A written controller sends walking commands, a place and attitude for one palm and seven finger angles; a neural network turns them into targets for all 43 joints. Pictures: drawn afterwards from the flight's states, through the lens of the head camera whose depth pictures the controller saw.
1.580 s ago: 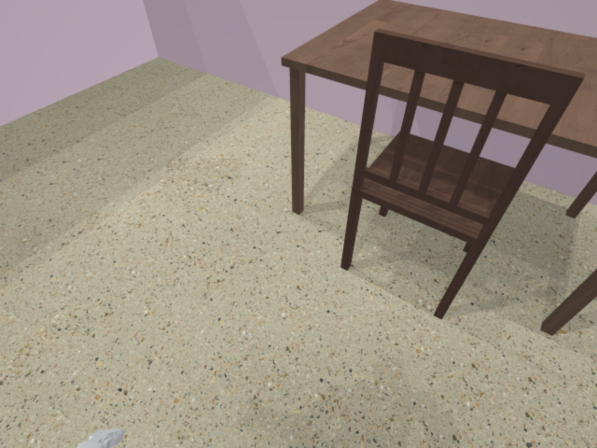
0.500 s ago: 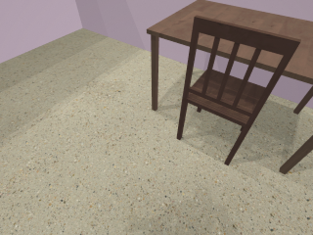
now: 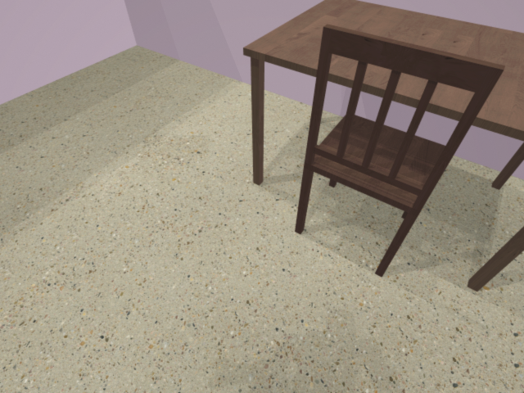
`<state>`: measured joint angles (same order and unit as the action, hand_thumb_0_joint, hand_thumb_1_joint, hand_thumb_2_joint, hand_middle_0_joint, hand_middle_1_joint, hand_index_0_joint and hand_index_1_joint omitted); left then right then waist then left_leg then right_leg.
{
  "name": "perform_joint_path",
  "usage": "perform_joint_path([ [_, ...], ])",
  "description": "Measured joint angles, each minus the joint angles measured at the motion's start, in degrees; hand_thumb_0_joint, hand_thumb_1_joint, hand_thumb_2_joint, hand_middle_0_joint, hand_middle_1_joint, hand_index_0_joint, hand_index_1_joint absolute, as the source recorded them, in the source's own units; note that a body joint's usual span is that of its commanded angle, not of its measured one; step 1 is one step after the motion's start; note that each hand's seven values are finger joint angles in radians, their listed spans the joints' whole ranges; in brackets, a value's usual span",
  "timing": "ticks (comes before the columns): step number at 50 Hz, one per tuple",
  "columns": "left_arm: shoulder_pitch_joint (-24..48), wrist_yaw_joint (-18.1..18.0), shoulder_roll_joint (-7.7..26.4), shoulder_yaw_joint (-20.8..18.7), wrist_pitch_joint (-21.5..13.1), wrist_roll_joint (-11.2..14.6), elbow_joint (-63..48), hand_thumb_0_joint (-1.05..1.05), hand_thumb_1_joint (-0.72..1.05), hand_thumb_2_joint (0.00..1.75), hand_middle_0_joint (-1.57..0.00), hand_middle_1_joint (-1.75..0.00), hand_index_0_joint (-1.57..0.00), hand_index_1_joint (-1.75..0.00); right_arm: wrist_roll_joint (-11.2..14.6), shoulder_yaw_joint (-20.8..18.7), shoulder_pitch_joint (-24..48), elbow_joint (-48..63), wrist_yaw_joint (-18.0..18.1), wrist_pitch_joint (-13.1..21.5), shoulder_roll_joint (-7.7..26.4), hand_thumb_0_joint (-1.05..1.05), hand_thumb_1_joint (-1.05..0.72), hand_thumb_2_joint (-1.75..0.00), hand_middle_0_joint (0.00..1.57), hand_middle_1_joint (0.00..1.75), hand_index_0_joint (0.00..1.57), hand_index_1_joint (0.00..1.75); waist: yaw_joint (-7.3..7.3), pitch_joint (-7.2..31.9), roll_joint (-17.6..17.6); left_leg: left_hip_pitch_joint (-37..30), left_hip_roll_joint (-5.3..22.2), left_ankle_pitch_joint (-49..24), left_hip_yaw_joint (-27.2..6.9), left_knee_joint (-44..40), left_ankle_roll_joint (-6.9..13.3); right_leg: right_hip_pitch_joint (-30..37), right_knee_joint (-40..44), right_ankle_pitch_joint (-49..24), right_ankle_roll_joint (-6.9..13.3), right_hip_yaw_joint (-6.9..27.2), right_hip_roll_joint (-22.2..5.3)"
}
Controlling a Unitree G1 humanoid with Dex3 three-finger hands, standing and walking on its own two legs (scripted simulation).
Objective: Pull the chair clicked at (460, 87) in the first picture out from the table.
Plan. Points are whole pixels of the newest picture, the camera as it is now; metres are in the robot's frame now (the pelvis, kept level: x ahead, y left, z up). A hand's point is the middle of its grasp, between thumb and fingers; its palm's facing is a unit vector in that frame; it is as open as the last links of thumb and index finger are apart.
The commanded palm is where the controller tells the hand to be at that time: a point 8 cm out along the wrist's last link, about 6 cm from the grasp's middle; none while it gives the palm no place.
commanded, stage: walk to a spot facing it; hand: left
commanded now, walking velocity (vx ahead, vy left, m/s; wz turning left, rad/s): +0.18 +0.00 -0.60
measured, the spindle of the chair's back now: (379, 123) +0.87 -0.30 -0.08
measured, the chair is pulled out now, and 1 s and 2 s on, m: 0.00 0.00 0.00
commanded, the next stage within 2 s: turn to face it in 0.20 s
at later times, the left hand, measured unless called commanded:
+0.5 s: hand out of the picture +0.10 +0.14 -0.17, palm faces -0.16 -0.96 -0.24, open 7.4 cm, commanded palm none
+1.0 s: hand (185, 308) +0.32 +0.19 -0.19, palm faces -0.39 -0.90 -0.22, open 7.4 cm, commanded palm none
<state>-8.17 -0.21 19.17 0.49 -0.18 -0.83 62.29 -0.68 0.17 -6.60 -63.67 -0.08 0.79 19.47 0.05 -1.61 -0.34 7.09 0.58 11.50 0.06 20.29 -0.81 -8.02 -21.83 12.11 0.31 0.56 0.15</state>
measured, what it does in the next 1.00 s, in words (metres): walks ahead, turning right: left foot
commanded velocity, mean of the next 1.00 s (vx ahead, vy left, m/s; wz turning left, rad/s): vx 0.06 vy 0.00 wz -0.43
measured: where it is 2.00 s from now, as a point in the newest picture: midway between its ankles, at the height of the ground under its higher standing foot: (319, 382)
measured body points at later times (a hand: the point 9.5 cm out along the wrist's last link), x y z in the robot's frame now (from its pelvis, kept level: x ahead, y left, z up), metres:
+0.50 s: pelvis +0.07 -0.04 -0.01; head +0.10 -0.07 +0.44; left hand +0.11 +0.19 -0.15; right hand +0.06 -0.30 -0.17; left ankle +0.08 +0.10 -0.66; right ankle +0.02 -0.11 -0.75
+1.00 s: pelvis +0.18 +0.02 -0.01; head +0.22 +0.04 +0.44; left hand +0.34 +0.23 -0.17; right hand +0.16 -0.24 -0.13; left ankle +0.23 +0.07 -0.75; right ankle +0.05 -0.09 -0.65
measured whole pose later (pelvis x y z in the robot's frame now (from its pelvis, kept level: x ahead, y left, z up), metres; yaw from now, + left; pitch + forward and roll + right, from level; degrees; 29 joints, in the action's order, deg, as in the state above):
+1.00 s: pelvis +0.18 +0.02 -0.01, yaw -28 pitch +0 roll -2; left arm -14.1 -1.0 15.6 -5.5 2.3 -1.4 54.8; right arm -1.3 -0.1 -9.3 -52.8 1.8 0.7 8.1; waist -1.2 -3.1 3.5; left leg 15.7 1.9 14.3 7.7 29.9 4.0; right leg -23.9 -65.7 25.2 -2.0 2.9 1.0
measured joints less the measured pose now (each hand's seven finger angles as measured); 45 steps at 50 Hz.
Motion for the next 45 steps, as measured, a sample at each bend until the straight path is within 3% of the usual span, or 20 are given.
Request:
perform_joint_path([
  [10,-6.4,1.1,-3.0,-1.2,2.5,-0.5,-2.4,0.01,0.91,0.90,-0.20,-0.30,-0.20,-0.30,-0.6,-0.7,-4.3,3.0,0.1,-0.9,-3.7,0.01,-0.91,-0.90,0.20,0.30,0.20,0.30,-0.93,1.4,0.7,1.6,1.5,6.0,4.6,6.6,-0.3,-4.9,-9.5,5.9,0.7,4.2,1.5],
  [14,-9.1,2.0,-4.9,-2.0,2.8,-0.6,-3.3,0.01,0.91,0.90,-0.20,-0.30,-0.20,-0.30,-0.6,-1.5,-6.6,3.9,0.1,-0.3,-5.0,0.01,-0.91,-0.90,0.20,0.30,0.21,0.30,-1.29,0.4,0.5,0.3,2.9,9.0,8.1,8.6,-1.0,-9.0,-18.2,12.8,0.3,0.2,0.3],
  [16,-9.9,2.3,-6.0,-2.3,2.2,-0.6,-3.9,0.01,0.91,0.90,-0.20,-0.30,-0.20,-0.30,-0.7,-1.9,-7.8,4.1,0.2,-0.2,-5.0,0.01,-0.91,-0.90,0.20,0.30,0.21,0.30,-1.06,-0.5,-0.8,0.4,4.6,11.5,8.9,11.9,-2.0,-8.6,-15.9,10.1,0.6,-2.2,0.2],
  [18,-10.0,1.8,-6.9,-2.4,0.7,-0.7,-4.4,0.01,0.91,0.90,-0.20,-0.30,-0.20,-0.30,-0.4,-2.1,-8.7,3.6,0.4,-1.1,-5.0,0.01,-0.91,-0.90,0.20,0.30,0.21,0.30,-0.71,-1.0,-2.1,5.0,5.9,15.5,6.8,23.2,-1.5,-8.4,-16.5,8.0,2.6,-3.6,1.4],
  [21,-10.8,0.4,-8.3,-2.6,-0.6,-0.3,-5.3,0.01,0.91,0.90,-0.20,-0.30,-0.20,-0.30,-0.2,-2.2,-8.2,3.0,0.8,-2.2,-5.6,0.01,-0.91,-0.90,0.20,0.30,0.20,0.30,-1.62,-1.6,-1.7,12.8,4.0,16.3,3.3,38.5,-1.5,-6.0,-13.5,8.7,4.1,-2.8,2.2],
  [25,-12.1,-0.3,-10.0,-2.3,-0.4,-0.2,-5.3,0.00,0.91,0.90,-0.20,-0.30,-0.20,-0.30,-0.3,-2.6,-4.9,4.9,0.9,-2.3,-6.2,0.01,-0.91,-0.90,0.20,0.30,0.20,0.30,-1.96,-2.2,-1.0,20.9,3.7,10.9,2.3,44.0,-2.5,-2.9,-6.6,5.4,4.1,0.1,3.2],
  [32,-13.1,-0.7,-11.2,-2.5,0.1,-0.5,-5.1,0.01,0.91,0.90,-0.21,-0.30,-0.20,-0.30,-0.2,-3.0,0.2,8.7,0.9,-2.3,-7.4,0.01,-0.91,-0.90,0.20,0.30,0.20,0.30,-1.60,-1.7,-1.1,27.0,3.9,4.9,-0.1,41.9,-3.6,-0.1,-2.3,4.5,3.4,4.6,4.8],
  [36,-12.6,-1.1,-10.5,-3.0,0.4,-0.8,-5.8,0.01,0.91,0.90,-0.21,-0.30,-0.20,-0.30,0.1,-2.9,1.5,9.6,1.0,-2.5,-8.1,0.01,-0.91,-0.90,0.20,0.30,0.20,0.30,-2.28,-1.0,-0.8,24.9,3.3,6.2,0.3,35.4,-3.5,1.2,-2.7,6.1,2.6,6.7,5.0],
  [40,-11.8,-1.4,-8.9,-3.8,0.8,-1.0,-6.7,0.01,0.91,0.90,-0.21,-0.30,-0.20,-0.30,0.4,-2.5,1.9,10.5,1.1,-1.8,-8.9,0.01,-0.91,-0.90,0.20,0.30,0.20,0.30,-2.82,-0.5,0.5,18.7,1.7,5.6,1.2,22.8,-2.5,1.5,-5.5,9.2,1.1,8.8,4.7],
  [41,-11.7,-1.5,-8.4,-3.9,0.9,-0.8,-6.9,0.01,0.91,0.90,-0.21,-0.30,-0.20,-0.30,0.3,-2.3,1.7,10.9,1.2,-1.3,-9.1,0.01,-0.91,-0.90,0.20,0.30,0.20,0.30,-2.68,-0.3,0.8,16.1,1.3,2.4,1.5,18.0,-2.1,1.2,-7.2,10.4,0.6,9.3,4.8],
  [42,-11.4,-1.5,-7.7,-4.2,1.1,-0.5,-6.9,0.01,0.91,0.90,-0.21,-0.30,-0.20,-0.30,0.2,-2.1,1.4,11.2,1.3,-0.7,-9.3,0.01,-0.91,-0.90,0.20,0.30,0.20,0.30,-2.41,-0.1,1.4,14.3,1.0,3.0,2.2,15.4,0.4,0.0,-10.5,11.7,0.3,9.6,4.9],
  [43,-10.5,-1.5,-6.9,-4.6,1.3,-0.2,-6.8,0.01,0.91,0.90,-0.20,-0.30,-0.20,-0.30,0.1,-1.9,1.3,11.3,1.3,-0.3,-9.8,0.01,-0.91,-0.90,0.20,0.30,0.20,0.30,-2.37,-0.4,2.4,14.1,0.6,4.2,3.2,15.9,2.2,-2.4,-16.7,14.1,0.0,9.1,4.5],
  [45,-9.2,-1.7,-5.6,-5.2,1.6,-0.2,-6.9,0.01,0.91,0.90,-0.20,-0.30,-0.20,-0.30,-0.1,-1.2,0.8,11.6,1.2,-0.2,-10.5,0.01,-0.91,-0.90,0.20,0.30,0.20,0.30,-2.54,-1.0,3.5,12.8,1.0,5.4,5.3,16.1,4.0,-7.6,-29.8,18.2,-0.7,7.0,4.0],
])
